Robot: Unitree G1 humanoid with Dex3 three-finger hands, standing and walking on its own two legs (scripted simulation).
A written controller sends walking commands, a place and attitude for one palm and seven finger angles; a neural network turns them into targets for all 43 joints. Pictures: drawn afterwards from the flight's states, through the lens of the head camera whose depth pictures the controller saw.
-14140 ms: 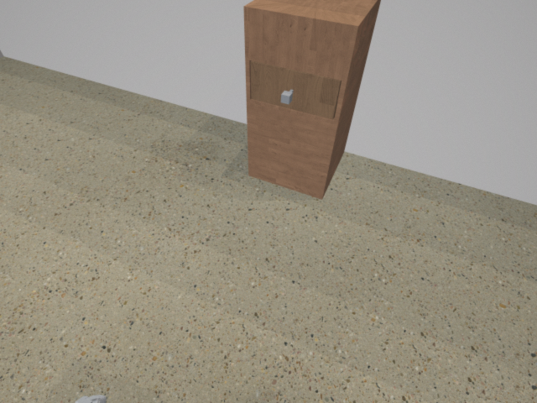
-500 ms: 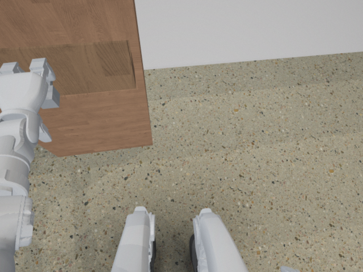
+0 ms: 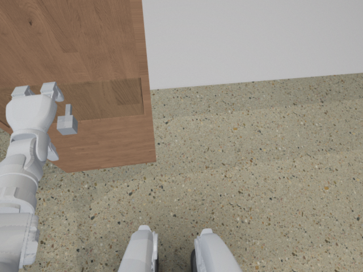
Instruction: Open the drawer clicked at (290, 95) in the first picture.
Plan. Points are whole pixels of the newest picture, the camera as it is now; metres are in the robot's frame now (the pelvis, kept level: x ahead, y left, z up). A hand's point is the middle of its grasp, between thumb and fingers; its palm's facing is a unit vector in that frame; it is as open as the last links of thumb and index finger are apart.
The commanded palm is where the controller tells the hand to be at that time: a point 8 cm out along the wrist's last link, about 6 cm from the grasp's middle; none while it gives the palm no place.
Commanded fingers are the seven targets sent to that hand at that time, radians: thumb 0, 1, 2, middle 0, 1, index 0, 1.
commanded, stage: lift the fingers back up to retry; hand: left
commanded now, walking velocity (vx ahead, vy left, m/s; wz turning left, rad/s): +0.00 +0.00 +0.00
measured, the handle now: (68, 118) +0.48 +0.30 -0.09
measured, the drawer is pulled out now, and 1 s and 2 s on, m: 0.00 0.00 0.00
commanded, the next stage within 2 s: re-aim the fingers above the handle in 0.24 s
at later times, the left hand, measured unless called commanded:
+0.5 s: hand (48, 123) +0.44 +0.31 -0.02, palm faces -0.04 -0.03 -1.00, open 13.8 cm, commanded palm +0.43 +0.29 +0.04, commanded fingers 0.00 -0.50 0.30 -0.30 -1.20 -0.30 -1.20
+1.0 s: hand (50, 121) +0.44 +0.31 -0.03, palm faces -0.07 -0.03 -1.00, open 13.8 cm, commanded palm +0.44 +0.29 +0.03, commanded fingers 0.00 -0.50 0.30 -0.30 -1.20 -0.30 -1.20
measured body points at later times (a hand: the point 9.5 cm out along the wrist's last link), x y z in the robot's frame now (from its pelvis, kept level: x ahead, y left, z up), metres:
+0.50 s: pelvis +0.01 +0.00 +0.01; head +0.14 +0.02 +0.44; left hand +0.43 +0.31 +0.03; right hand +0.07 -0.27 -0.11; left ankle +0.03 +0.09 -0.62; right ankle +0.02 -0.13 -0.62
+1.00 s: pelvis +0.01 +0.00 +0.01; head +0.15 +0.02 +0.44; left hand +0.44 +0.30 +0.03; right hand +0.05 -0.28 -0.11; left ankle +0.03 +0.09 -0.62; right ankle +0.02 -0.13 -0.62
